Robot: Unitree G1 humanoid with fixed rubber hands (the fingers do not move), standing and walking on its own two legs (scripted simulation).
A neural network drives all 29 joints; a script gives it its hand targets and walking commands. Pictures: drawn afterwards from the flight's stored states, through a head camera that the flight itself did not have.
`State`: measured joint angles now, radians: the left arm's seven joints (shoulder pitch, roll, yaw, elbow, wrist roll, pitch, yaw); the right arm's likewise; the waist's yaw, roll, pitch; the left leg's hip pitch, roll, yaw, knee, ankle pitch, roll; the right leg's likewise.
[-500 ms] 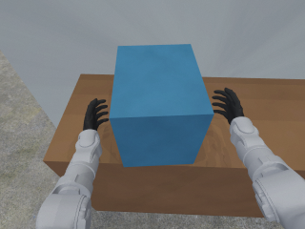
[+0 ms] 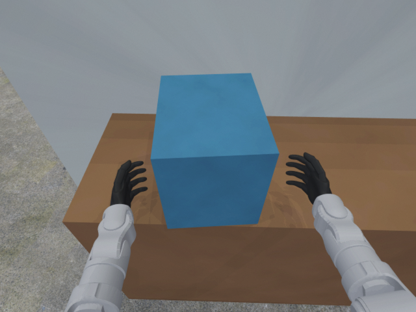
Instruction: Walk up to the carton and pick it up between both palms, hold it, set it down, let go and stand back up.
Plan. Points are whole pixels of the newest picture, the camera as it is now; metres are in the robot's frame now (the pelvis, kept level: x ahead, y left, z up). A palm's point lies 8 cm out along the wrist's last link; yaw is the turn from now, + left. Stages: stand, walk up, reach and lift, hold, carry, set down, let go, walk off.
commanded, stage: set down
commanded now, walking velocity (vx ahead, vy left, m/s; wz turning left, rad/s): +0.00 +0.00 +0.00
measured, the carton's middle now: (209, 150) +0.46 +0.03 +0.05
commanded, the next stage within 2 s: none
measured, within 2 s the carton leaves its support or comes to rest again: neither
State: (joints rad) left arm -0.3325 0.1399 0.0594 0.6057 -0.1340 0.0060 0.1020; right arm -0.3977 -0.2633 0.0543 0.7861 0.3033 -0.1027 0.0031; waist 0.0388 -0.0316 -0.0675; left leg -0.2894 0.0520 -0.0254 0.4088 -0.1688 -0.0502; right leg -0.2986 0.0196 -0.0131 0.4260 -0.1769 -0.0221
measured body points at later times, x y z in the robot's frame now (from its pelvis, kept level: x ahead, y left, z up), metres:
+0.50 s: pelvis +0.02 +0.01 +0.01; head +0.01 +0.02 +0.46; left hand +0.27 +0.21 +0.05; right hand +0.26 -0.21 +0.05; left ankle +0.03 +0.16 -0.74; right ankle +0.03 -0.10 -0.74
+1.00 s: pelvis +0.02 +0.01 +0.01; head +0.02 +0.01 +0.46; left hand +0.22 +0.22 +0.03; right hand +0.22 -0.21 +0.03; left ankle +0.03 +0.16 -0.74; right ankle +0.03 -0.10 -0.74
